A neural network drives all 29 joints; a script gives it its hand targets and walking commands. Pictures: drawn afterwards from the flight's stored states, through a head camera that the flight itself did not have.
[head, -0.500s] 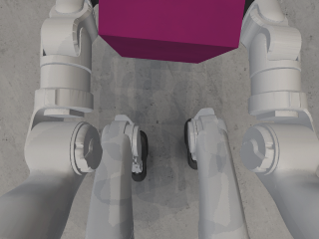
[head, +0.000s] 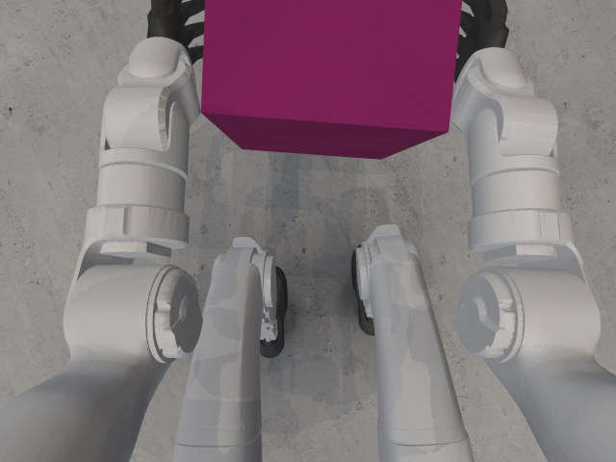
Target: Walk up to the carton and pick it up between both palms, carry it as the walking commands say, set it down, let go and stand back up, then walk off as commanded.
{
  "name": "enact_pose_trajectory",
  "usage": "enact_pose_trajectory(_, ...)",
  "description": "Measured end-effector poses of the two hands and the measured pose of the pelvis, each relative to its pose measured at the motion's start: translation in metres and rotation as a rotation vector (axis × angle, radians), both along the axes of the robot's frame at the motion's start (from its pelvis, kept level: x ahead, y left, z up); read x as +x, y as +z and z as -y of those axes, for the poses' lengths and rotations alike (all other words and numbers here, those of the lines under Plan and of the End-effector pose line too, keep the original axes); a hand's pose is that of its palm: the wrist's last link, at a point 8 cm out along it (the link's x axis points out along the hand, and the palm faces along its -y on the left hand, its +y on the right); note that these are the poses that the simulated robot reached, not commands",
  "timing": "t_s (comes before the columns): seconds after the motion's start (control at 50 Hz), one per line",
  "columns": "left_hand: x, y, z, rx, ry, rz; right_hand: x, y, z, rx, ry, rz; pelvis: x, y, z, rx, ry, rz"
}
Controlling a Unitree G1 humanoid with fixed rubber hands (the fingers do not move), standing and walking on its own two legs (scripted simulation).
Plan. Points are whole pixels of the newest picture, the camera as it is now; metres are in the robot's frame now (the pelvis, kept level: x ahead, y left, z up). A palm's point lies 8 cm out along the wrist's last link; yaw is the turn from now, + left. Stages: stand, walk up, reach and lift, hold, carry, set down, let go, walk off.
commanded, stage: reach and lift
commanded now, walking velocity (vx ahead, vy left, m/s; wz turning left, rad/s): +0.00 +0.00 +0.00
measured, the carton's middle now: (323, 54) +0.55 -0.02 -0.13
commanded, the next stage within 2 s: none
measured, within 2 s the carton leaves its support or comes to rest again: neither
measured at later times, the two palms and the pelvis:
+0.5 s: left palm (141, 44) +0.51 +0.13 +0.00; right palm (509, 62) +0.48 -0.17 -0.01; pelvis +0.01 +0.00 +0.06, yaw -1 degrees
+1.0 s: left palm (76, 14) +0.48 +0.13 +0.09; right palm (595, 25) +0.46 -0.17 +0.08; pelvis +0.01 +0.00 +0.11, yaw -1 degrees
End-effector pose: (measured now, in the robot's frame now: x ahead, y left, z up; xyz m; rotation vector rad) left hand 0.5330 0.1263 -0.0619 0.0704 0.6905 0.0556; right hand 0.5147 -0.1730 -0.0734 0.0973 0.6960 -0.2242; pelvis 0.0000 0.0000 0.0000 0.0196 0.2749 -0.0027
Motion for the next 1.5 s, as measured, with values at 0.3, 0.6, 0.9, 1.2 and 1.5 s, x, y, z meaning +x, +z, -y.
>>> enact_pose_trajectory(0.3, -0.007, 0.057, -0.005, 0.007, -0.003, 0.045, -0.003, 0.061, -0.004, -0.011, 0.005, 0.043, 0.002, 0.032, -0.002, -0.005, -0.005, 0.065)
enact_pose_trajectory(0.6, -0.032, 0.089, 0.0, -0.005, -0.004, 0.029, -0.033, 0.091, 0.0, -0.011, 0.001, 0.029, 0.01, 0.067, -0.001, -0.007, -0.011, 0.129)
enact_pose_trajectory(0.9, -0.049, 0.128, -0.001, -0.001, 0.003, 0.008, -0.047, 0.131, -0.001, -0.003, 0.005, 0.008, 0.01, 0.098, 0.001, -0.007, -0.014, 0.17)
enact_pose_trajectory(1.2, -0.056, 0.197, -0.005, 0.006, 0.004, -0.002, -0.052, 0.201, -0.005, -0.006, 0.008, -0.002, 0.035, 0.135, -0.003, -0.017, -0.018, 0.145)
enact_pose_trajectory(1.5, -0.071, 0.25, -0.003, -0.008, -0.003, -0.039, -0.07, 0.255, -0.002, -0.057, 0.037, -0.043, 0.093, 0.178, -0.004, -0.024, -0.02, 0.112)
